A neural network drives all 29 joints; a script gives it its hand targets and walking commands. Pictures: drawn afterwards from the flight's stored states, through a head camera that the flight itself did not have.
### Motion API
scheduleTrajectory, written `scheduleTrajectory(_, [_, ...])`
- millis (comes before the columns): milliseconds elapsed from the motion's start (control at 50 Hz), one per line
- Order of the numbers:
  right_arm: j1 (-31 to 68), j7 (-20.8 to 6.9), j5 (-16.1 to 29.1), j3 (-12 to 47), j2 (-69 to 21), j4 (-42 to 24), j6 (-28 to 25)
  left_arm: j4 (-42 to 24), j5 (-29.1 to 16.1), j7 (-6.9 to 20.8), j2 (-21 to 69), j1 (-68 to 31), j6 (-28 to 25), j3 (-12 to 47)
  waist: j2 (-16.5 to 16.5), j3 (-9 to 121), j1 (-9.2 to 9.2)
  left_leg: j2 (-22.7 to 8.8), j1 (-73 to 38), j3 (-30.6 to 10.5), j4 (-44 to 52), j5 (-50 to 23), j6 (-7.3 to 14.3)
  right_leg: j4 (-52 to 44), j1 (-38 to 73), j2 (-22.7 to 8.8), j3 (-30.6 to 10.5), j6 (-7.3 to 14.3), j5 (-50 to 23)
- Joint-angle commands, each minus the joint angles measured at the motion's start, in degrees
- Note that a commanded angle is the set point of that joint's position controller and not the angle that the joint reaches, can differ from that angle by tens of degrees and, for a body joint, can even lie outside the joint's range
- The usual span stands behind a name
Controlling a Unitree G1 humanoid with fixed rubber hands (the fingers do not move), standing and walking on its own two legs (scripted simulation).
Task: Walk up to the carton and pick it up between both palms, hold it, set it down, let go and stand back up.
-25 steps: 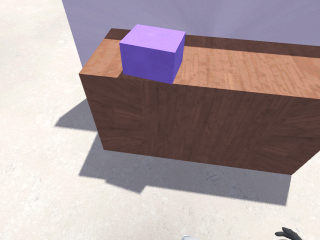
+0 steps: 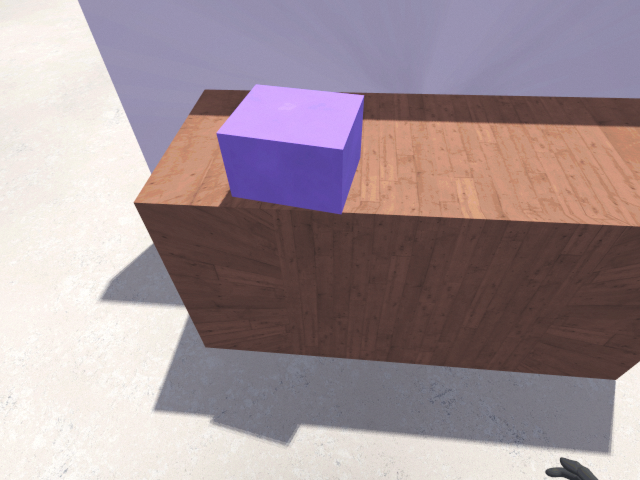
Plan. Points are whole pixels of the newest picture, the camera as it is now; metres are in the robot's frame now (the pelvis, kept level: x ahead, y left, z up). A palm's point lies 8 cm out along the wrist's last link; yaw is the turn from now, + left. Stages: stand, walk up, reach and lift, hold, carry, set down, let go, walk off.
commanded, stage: walk up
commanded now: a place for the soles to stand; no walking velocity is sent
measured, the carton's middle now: (296, 146) +0.79 +0.03 -0.01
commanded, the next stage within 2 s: none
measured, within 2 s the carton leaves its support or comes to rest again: neither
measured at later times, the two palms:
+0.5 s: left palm (29, 451) +0.21 +0.37 -0.06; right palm (534, 441) +0.21 -0.29 -0.10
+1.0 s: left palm (35, 374) +0.33 +0.44 -0.10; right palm (473, 395) +0.27 -0.22 -0.10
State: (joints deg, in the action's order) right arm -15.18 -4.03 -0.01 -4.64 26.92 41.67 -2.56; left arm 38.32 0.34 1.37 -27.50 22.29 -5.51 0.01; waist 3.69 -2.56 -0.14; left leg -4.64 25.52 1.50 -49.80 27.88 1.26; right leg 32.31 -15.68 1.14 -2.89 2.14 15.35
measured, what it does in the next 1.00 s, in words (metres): walks ahead: left foot, then right foot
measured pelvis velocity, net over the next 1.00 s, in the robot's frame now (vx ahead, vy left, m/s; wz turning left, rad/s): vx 0.22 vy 0.12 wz -0.10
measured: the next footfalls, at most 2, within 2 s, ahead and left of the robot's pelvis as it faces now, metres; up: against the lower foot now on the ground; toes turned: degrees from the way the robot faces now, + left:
left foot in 0.06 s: +0.13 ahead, +0.15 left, +0.00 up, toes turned +3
right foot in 0.36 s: +0.23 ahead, -0.09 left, +0.00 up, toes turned -2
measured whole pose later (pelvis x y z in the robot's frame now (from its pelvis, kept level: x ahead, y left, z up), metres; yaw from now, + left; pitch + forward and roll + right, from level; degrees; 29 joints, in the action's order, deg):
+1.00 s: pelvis +0.22 +0.12 -0.02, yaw -6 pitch -2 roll -1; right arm -16.5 -0.3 0.0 -5.0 26.1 41.9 -2.1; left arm 39.0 0.9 -0.8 -27.7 19.8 -3.5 0.0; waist 1.4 -4.8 -0.1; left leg -2.8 22.9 4.2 -47.1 22.7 1.4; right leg 42.7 -25.4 1.3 -3.9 0.4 15.1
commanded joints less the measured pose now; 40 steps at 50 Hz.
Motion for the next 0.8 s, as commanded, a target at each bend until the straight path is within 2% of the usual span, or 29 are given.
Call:
scheduleTrajectory(0, [-5.3,0.7,-1.8,-3.7,9.4,-1.1,-2.0,-2.1,-0.5,-1.1,-15.4,-3.9,0.0,-6.8,-6.9,1.8,-3.72,0.6,-12.2,-0.6,20.5,-15.3,0.6,-3.8,-8.2,-11.1,-15.2,9.2,3.3])
scheduleTrajectory(20, [-12.8,1.6,-2.4,-4.7,11.4,1.0,-2.6,-2.4,-0.5,-1.2,-11.3,-3.8,0.2,-6.0,0.3,4.8,-7.86,0.9,-24.3,-1.2,24.2,-15.1,0.6,8.8,-14.2,-6.6,-9.2,5.3,1.1])
scheduleTrajectory(40, [-15.6,2.3,-3.3,-5.8,16.3,1.1,-2.6,-3.2,-0.8,-1.4,-4.9,-0.7,0.0,-3.6,12.7,8.0,-8.16,-7.5,-30.6,-14.1,29.2,-5.7,3.3,23.7,-22.5,3.0,-1.4,2.4,10.1])
scheduleTrajectory(60, [-10.9,2.1,-2.6,-6.0,18.0,-1.4,-2.4,-2.9,-1.2,-1.9,-5.8,0.5,0.1,-3.8,10.0,4.6,-5.86,-17.7,-29.3,-33.1,37.2,9.0,6.9,30.0,-30.9,5.3,0.7,0.0,14.0])
scheduleTrajectory(80, [-9.0,1.8,-1.6,-6.3,18.3,-2.2,-2.0,-2.1,-0.4,-2.2,-13.1,-2.1,-0.1,-4.6,3.2,0.8,-6.35,-20.5,-21.3,-34.4,38.6,16.8,9.6,30.5,-29.8,1.0,-1.7,-0.3,12.2])
scheduleTrajectory(100, [-6.5,1.4,-1.7,-5.7,16.6,-2.7,-1.5,-0.7,-0.6,-1.6,-13.5,-0.2,-0.2,-5.1,1.4,-0.7,-4.21,-18.6,-21.3,-29.9,36.1,15.2,12.5,30.1,-28.6,-0.9,0.6,-0.1,11.9])
scheduleTrajectory(140, [-4.9,1.6,-1.5,-4.8,14.2,-3.5,-0.8,0.2,-0.4,-1.2,-12.4,1.2,-0.7,-4.6,3.6,-2.7,-3.56,-12.8,-20.4,-19.1,33.3,4.6,11.5,24.1,-26.8,-2.3,1.3,-1.3,10.7])
scheduleTrajectory(180, [-5.5,1.3,-1.8,-4.6,14.1,-4.0,-0.5,0.5,-0.4,-0.9,-8.9,1.6,-1.1,-4.2,5.2,-1.1,-3.74,-12.5,-20.0,-12.2,30.4,-6.7,13.2,17.7,-24.1,-2.7,4.1,-1.8,9.8])
scheduleTrajectory(220, [-4.0,0.8,-1.5,-4.5,14.0,-4.7,-0.4,0.1,0.0,-0.6,-9.7,1.6,-1.2,-5.1,6.5,-0.2,-3.05,-12.5,-13.0,-9.6,29.3,-3.9,13.9,12.3,-15.7,-2.1,6.0,-1.6,6.4])
scheduleTrajectory(260, [-0.3,0.4,-1.6,-4.2,13.4,-5.6,-0.2,1.7,-0.6,-0.8,-9.3,3.1,-1.5,-5.1,7.8,-0.1,-1.76,-9.7,-12.0,-4.5,25.4,-7.4,11.7,6.0,-10.9,-1.1,7.8,-1.2,0.1])
scheduleTrajectory(300, [2.6,0.3,-2.0,-3.1,10.7,-7.5,0.4,3.9,-0.4,-1.6,-9.0,9.6,-2.0,-5.9,4.1,6.6,2.43,-6.9,-7.6,-1.2,14.6,-7.4,8.9,0.7,3.2,1.2,8.5,-0.9,-9.5])
scheduleTrajectory(320, [0.9,0.6,-2.3,-3.0,10.1,-6.8,0.7,5.6,0.0,-2.2,-10.9,12.0,-1.7,-6.9,-2.2,7.6,3.73,-5.3,-3.3,0.0,7.3,-4.1,7.9,1.8,9.7,1.8,6.5,0.0,-4.6])
scheduleTrajectory(340, [0.5,0.4,-2.0,-2.2,7.4,-7.3,1.1,5.8,0.3,-3.0,-14.7,15.3,-1.7,-8.3,-7.9,7.1,5.59,-0.9,6.1,1.8,-4.4,0.4,4.4,-5.5,14.7,-4.4,-11.1,1.6,9.0])
scheduleTrajectory(360, [-0.5,0.4,-1.4,-1.7,5.6,-7.4,1.8,4.0,0.6,-3.7,-21.1,14.2,-1.8,-9.7,-17.8,4.0,4.13,5.3,17.9,-1.0,-16.0,6.2,1.2,-18.0,13.5,-18.0,-43.2,8.1,32.2])
scheduleTrajectory(380, [1.0,1.0,-1.6,-3.2,12.2,-6.2,2.7,2.6,0.6,-3.8,-20.8,10.8,-1.5,-9.2,-7.0,-2.1,2.80,3.0,18.4,-7.4,-18.1,9.6,1.9,-20.3,6.5,-22.8,-51.7,12.6,41.8])
scheduleTrajectory(400, [0.7,0.8,-1.3,-3.2,13.5,-6.0,2.5,1.9,0.3,-3.9,-19.3,7.8,-1.5,-8.6,-3.7,-5.2,1.09,1.4,18.7,-8.5,-17.7,7.3,1.8,-19.1,3.1,-21.6,-46.0,13.6,39.0])
scheduleTrajectory(440, [0.0,0.7,-1.8,-3.9,13.3,-5.3,2.0,1.6,0.0,-3.9,-18.1,7.2,-1.9,-8.2,-5.5,-4.4,1.04,0.0,17.6,-8.1,-14.8,3.0,1.6,-16.3,3.5,-19.0,-37.6,13.0,28.8])
scheduleTrajectory(480, [-4.5,0.2,-2.0,-4.0,11.6,-3.8,1.6,2.1,0.4,-3.1,-15.9,6.7,-1.8,-7.9,-11.6,-0.1,0.45,-0.6,14.0,-6.3,-10.3,-2.0,0.8,-12.8,5.9,-14.4,-27.4,11.3,17.3])
scheduleTrajectory(500, [-3.5,0.0,-1.9,-3.7,10.8,-3.2,1.4,1.6,0.4,-3.1,-15.9,5.7,-1.7,-7.7,-9.0,0.9,0.61,-0.9,11.2,-4.8,-8.6,-3.8,0.6,-11.9,4.9,-14.1,-23.4,11.4,12.2])
scheduleTrajectory(560, [-1.6,0.1,-1.8,-3.9,10.2,-4.0,1.3,-0.5,0.9,-2.9,-15.7,3.3,-1.1,-7.7,-14.5,-2.0,1.35,-1.2,7.7,-2.6,-1.6,-1.8,0.1,-10.8,-1.3,-14.3,-19.4,12.9,13.6])
scheduleTrajectory(580, [-1.6,0.5,-1.4,-3.8,10.8,-3.2,0.9,-0.4,0.9,-2.8,-16.3,1.8,-0.7,-7.4,-13.8,-2.9,1.20,-0.4,3.5,-1.0,1.0,-3.2,0.0,-10.0,-6.0,-13.0,-18.1,12.3,10.8])
scheduleTrajectory(620, [-11.0,1.5,-0.9,-3.8,8.8,0.4,-0.4,-2.4,0.5,-2.5,-14.3,-5.8,0.6,-6.1,-15.5,0.1,-5.17,0.8,-14.1,1.4,15.4,-12.1,-0.1,1.1,-13.9,-9.4,-10.9,8.5,4.6])
scheduleTrajectory(640, [-15.3,2.7,-1.4,-4.6,10.9,2.9,-1.3,-2.2,0.5,-3.0,-8.9,-4.3,1.2,-4.6,-2.3,2.4,-7.20,1.8,-21.5,-0.3,22.6,-14.3,-1.3,16.5,-16.9,-5.0,-6.2,5.4,0.7])
scheduleTrajectory(660, [-15.6,3.5,-2.7,-5.3,14.6,2.1,-1.6,-2.1,-0.4,-2.9,-2.2,-1.2,1.2,-2.1,10.6,2.0,-7.26,-7.4,-21.2,-15.5,29.5,-7.1,-0.1,29.0,-23.4,3.0,-1.1,1.8,9.8])
scheduleTrajectory(680, [-10.5,3.8,-1.9,-5.4,18.3,-1.2,-1.5,-2.7,-0.5,-3.5,-3.9,-0.6,1.3,-2.3,11.2,0.8,-4.03,-19.4,-20.5,-35.8,35.6,-2.6,3.5,32.4,-31.7,5.3,-2.3,0.0,15.4])
scheduleTrajectory(700, [-6.0,3.3,-1.5,-6.2,19.6,-1.7,-1.1,-0.4,-0.1,-3.7,-11.6,-1.7,1.7,-4.6,2.2,0.2,-3.44,-20.3,-12.6,-38.4,38.3,14.4,8.9,34.7,-27.7,1.4,-5.5,0.1,15.3])
scheduleTrajectory(720, [-2.4,3.2,-1.5,-5.5,17.2,-2.9,-0.8,0.8,-0.3,-3.3,-13.7,0.0,1.9,-4.6,1.4,-2.8,-1.88,-17.6,-10.1,-31.8,34.8,17.1,9.6,33.9,-25.1,-0.1,-4.3,-0.8,12.0])
scheduleTrajectory(740, [-0.8,3.4,-1.7,-4.6,15.2,-3.0,-0.7,1.6,-0.4,-3.1,-12.8,0.2,1.4,-4.5,2.5,-3.5,-1.51,-15.6,-11.2,-26.2,31.3,10.4,9.4,29.9,-25.8,-1.7,-3.0,-0.9,11.6])
scheduleTrajectory(780, [-0.2,3.7,-1.1,-3.2,12.6,-2.6,-0.8,4.0,-0.3,-2.5,-9.4,3.1,1.0,-4.4,6.6,-1.4,-0.63,-9.7,-11.0,-11.1,24.0,-16.8,9.5,22.4,-18.9,-1.2,0.0,-1.5,9.5])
